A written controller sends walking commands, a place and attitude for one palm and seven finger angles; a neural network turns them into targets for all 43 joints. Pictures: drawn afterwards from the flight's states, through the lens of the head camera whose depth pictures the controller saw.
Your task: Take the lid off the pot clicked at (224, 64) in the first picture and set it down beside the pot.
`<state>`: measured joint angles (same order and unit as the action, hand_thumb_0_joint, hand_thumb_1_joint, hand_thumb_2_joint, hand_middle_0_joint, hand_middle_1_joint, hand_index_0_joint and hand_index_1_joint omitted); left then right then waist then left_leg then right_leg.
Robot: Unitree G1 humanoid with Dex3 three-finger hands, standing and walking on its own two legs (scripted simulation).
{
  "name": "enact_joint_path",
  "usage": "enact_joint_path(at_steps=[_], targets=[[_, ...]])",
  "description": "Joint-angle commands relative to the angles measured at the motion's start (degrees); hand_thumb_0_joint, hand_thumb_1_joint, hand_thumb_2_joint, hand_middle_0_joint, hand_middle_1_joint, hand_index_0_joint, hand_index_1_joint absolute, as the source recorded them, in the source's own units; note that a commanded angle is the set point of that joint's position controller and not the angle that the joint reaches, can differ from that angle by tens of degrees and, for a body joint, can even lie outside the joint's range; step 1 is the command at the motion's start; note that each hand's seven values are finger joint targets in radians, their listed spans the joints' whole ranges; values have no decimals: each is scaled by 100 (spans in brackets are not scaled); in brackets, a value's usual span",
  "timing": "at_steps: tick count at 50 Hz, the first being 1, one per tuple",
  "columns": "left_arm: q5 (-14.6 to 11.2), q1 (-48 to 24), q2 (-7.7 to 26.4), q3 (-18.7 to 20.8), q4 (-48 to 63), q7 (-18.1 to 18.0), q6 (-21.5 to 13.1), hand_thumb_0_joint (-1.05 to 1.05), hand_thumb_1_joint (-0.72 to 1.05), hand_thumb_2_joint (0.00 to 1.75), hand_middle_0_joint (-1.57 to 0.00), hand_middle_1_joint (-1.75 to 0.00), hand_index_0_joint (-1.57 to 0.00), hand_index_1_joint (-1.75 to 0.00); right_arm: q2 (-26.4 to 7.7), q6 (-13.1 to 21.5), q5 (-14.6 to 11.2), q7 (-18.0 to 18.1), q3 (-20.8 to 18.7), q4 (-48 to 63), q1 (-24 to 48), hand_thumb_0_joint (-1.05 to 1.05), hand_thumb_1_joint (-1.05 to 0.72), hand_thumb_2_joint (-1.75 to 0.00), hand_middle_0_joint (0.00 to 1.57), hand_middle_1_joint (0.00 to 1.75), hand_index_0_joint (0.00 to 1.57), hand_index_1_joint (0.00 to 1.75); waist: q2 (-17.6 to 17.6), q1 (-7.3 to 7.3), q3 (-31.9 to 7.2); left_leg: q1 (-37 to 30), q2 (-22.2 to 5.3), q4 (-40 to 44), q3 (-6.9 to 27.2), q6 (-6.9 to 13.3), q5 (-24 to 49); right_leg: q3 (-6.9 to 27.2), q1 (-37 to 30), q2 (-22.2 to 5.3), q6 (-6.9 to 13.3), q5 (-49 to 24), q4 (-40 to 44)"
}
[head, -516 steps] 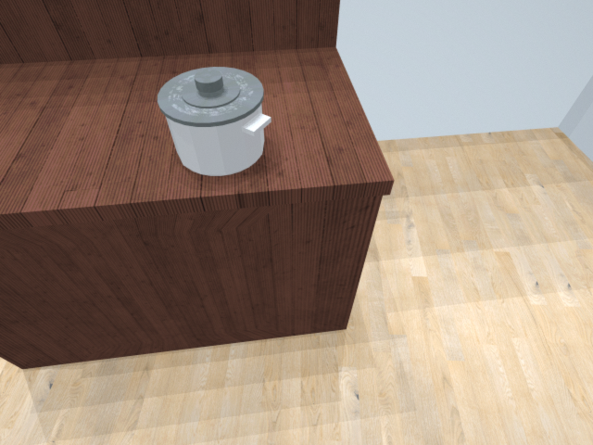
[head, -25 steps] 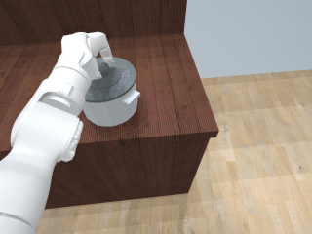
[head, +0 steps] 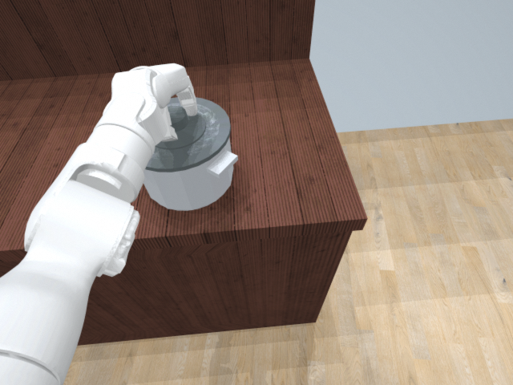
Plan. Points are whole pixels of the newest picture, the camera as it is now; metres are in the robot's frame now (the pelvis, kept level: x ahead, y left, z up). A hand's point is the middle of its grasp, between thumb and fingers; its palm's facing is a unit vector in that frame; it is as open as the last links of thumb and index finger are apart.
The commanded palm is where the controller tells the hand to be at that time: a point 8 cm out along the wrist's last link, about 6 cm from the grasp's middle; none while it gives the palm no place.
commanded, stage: close the fingers and squeeze the knob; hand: left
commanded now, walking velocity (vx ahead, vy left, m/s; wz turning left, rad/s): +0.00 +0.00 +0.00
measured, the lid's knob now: (173, 118) +0.52 +0.12 +0.14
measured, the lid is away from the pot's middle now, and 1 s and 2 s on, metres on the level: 0.00 0.01 0.01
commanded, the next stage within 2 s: lift the lid straight up in 1.54 s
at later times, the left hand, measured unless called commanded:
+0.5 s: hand (168, 119) +0.49 +0.12 +0.16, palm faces -0.42 -0.09 -0.90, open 8.4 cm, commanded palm +0.49 +0.12 +0.22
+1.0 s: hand (169, 119) +0.49 +0.11 +0.16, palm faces -0.41 -0.07 -0.91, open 7.7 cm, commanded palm +0.49 +0.11 +0.22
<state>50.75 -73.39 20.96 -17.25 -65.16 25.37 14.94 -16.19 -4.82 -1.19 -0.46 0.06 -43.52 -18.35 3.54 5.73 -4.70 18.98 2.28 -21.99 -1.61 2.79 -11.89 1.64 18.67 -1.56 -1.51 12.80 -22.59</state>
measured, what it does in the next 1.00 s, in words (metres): stands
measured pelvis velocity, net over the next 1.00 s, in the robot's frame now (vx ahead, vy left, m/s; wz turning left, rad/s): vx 0.00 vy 0.00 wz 0.01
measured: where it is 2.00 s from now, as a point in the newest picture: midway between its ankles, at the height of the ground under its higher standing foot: outside the picture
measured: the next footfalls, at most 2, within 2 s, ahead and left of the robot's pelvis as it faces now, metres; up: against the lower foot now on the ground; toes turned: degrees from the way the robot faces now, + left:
none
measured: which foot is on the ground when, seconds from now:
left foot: down 0.00-1.00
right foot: down 0.00-1.00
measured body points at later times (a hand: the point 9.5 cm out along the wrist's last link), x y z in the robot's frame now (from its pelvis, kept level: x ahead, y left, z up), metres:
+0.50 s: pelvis +0.00 +0.00 +0.00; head +0.05 -0.02 +0.45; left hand +0.51 +0.12 +0.21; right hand +0.01 -0.28 -0.14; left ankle -0.02 +0.09 -0.74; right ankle -0.02 -0.14 -0.74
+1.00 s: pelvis +0.00 +0.00 +0.00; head +0.05 -0.03 +0.45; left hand +0.50 +0.12 +0.22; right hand +0.04 -0.27 -0.14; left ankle -0.02 +0.09 -0.74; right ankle -0.02 -0.14 -0.74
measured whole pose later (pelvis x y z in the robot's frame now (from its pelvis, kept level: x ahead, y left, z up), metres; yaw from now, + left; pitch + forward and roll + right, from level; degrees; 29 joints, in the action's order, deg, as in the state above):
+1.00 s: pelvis +0.00 +0.00 +0.00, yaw +0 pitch +9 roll +0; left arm 50.5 -73.8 20.8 -18.0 -66.1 24.9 14.8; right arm -16.4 -4.6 -1.3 -0.4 0.0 -43.7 -17.7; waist 3.5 5.8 -4.6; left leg 19.1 2.2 -22.3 -1.1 2.5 -12.3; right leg 1.2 18.7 -1.4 -1.2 13.4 -23.0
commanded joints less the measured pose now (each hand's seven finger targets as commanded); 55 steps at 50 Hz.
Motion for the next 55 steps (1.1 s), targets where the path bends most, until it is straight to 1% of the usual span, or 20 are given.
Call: enact_joint_path(at_steps=[1, 3, 6, 9, 14, 17, 21, 24, 26, 28, 31, 32, 34, 39, 42, 44, 48, 50, 53, 55], targets=[[78, -3391, 1073, 226, 1039, -205, -72, 0, 0, 90, -46, -92, -46, -92, -825, 189, 4, 57, -281, 474, -274, 0, -90, -90, 20, 30, 20, 30, -583, 151, -2115, -1596, 173, -168, 169, 190, 2207, -229, -314, 504, 285, -1893, 60], [109, -3171, 1219, 341, 748, -223, -29, 0, 1, 90, -46, -94, -46, -94, -865, 176, -7, 79, -275, 421, -312, 0, -90, -90, 20, 30, 20, 30, -728, 139, -1938, -1418, 176, -108, 144, 183, 1921, -244, -334, 512, 285, -1759, 85], [111, -3505, 1059, 177, 900, -254, -75, 0, 4, 90, -48, -97, -48, -97, -841, 198, -18, 88, -276, 418, -310, 0, -90, -90, 20, 30, 20, 30, -638, 228, -2045, -1511, 176, -138, 161, 187, 1950, -218, -282, 505, 283, -1803, 87], [109, -3511, 1119, 262, 974, -280, -134, 0, 7, 90, -49, -100, -49, -100, -857, 240, 7, 78, -305, 399, -381, 0, -90, -90, 20, 30, 20, 30, -476, 178, -2272, -1648, 153, -173, 192, 168, 2180, -212, -302, 503, 301, -1852, 64], [117, -3381, 1390, 395, 550, -271, -39, 0, 11, 89, -52, -103, -52, -103, -926, 181, -9, 131, -279, 359, -372, 0, -90, -90, 20, 30, 20, 30, -711, 213, -1938, -1161, 219, -72, 88, 204, 1544, -195, -443, 492, 280, -1765, 120], [208, -3526, 1295, 311, 884, -298, -140, 0, 14, 88, -54, -105, -54, -105, -864, 250, 0, 103, -300, 394, -408, 0, -90, -90, 20, 30, 20, 30, -358, 168, -2444, -1628, 157, -230, 176, 185, 2296, -173, -387, 487, 294, -2006, 10], [138, -3135, 1289, 337, 609, -191, -41, 0, 19, 87, -57, -107, -57, -107, -926, 162, -18, 90, -304, 378, -392, 0, -90, -90, 20, 30, 20, 30, -703, 177, -2067, -1356, 184, -187, 96, 206, 2106, -218, -431, 505, 258, -2034, 64], [87, -3592, 1297, 321, 1260, -211, -196, 0, 22, 85, -59, -108, -59, -108, -887, 231, 19, 77, -334, 433, -394, 0, -90, -90, 20, 30, 20, 30, -337, 160, -2530, -1752, 156, -307, 184, 209, 2580, -161, -390, 494, 282, -2173, 5], [165, -3377, 1121, 206, 755, -208, -121, 0, 24, 83, -60, -108, -60, -108, -886, 213, -1, 81, -334, 338, -479, 0, -90, -90, 20, 30, 20, 30, -518, 239, -2144, -1644, 152, -283, 177, 201, 2459, -227, -197, 527, 262, -2026, 45], [129, -3240, 1419, 451, 787, -216, -111, 0, 27, 82, -62, -109, -62, -109, -913, 203, -8, 78, -311, 382, -432, 0, -90, -90, 20, 30, 20, 30, -574, 144, -2207, -1499, 158, -224, 140, 205, 2284, -203, -410, 500, 269, -2043, 26], [124, -3443, 1003, 142, 1033, -211, -136, 0, 30, 79, -65, -109, -65, -109, -865, 223, -1, 49, -342, 375, -445, 0, -90, -90, 20, 30, 20, 30, -436, 219, -2315, -1800, 124, -300, 195, 185, 2610, -225, -207, 512, 261, -2053, 16], [124, -3334, 1270, 383, 1027, -222, -142, 0, 32, 78, -65, -109, -65, -109, -885, 231, 16, 52, -342, 384, -458, 0, -90, -90, 20, 30, 20, 30, -514, 142, -2357, -1750, 133, -304, 180, 200, 2595, -211, -322, 514, 263, -2101, 10], [101, -3285, 1358, 433, 986, -211, -126, 0, 34, 76, -67, -109, -67, -109, -918, 192, 20, 63, -336, 387, -442, 0, -90, -90, 20, 30, 20, 30, -522, 143, -2345, -1627, 158, -280, 139, 206, 2564, -203, -433, 495, 276, -2220, 16], [67, -3290, 996, 196, 1185, -194, -137, 0, 41, 70, -72, -109, -72, -109, -868, 193, 12, 19, -344, 414, -397, 0, -90, -90, 20, 30, 20, 30, -411, 151, -2357, -1879, 124, -333, 193, 171, 2943, -236, -283, 501, 269, -2241, -3], [67, -3278, 1065, 259, 1065, -205, -109, 0, 46, 65, -75, -109, -75, -109, -854, 191, 0, 21, -319, 401, -371, 0, -90, -90, 20, 30, 20, 30, -613, 161, -2207, -1778, 131, -278, 200, 185, 2718, -247, -291, 504, 257, -2143, 3], [38, -3417, 1066, 267, 1355, -226, -159, 0, 49, 62, -77, -108, -77, -108, -846, 207, 26, 15, -326, 438, -353, 0, -90, -90, 20, 30, 20, 30, -379, 113, -2450, -1908, 129, -311, 202, 176, 2909, -226, -356, 481, 281, -2253, -26], [50, -3216, 970, 183, 817, -198, -18, 0, 47, 64, -75, -107, -75, -107, -860, 145, -17, 43, -291, 364, -319, 0, -90, -90, 20, 30, 20, 30, -751, 200, -2001, -1574, 162, -230, 159, 191, 2407, -249, -317, 495, 263, -2097, 24], [32, -3454, 761, 11, 956, -195, -32, 0, 46, 66, -72, -106, -73, -106, -847, 149, -15, 45, -289, 371, -297, 0, -90, -90, 20, 30, 20, 30, -583, 249, -2095, -1688, 160, -244, 201, 181, 2407, -251, -201, 491, 269, -2028, 19], [88, -3525, 750, 14, 708, -212, -8, 0, 46, 68, -71, -105, -72, -106, -853, 149, -5, 66, -280, 301, -349, 0, -90, -90, 20, 30, 20, 30, -585, 306, -2018, -1616, 167, -244, 210, 174, 2206, -261, -101, 504, 276, -1900, 19], [103, -3524, 969, 169, 744, -217, -40, 0, 47, 69, -71, -105, -72, -106, -876, 157, 16, 76, -291, 313, -367, 0, -90, -90, 20, 30, 20, 30, -608, 259, -2241, -1635, 162, -259, 220, 178, 2280, -229, -233, 492, 278, -1970, -4]])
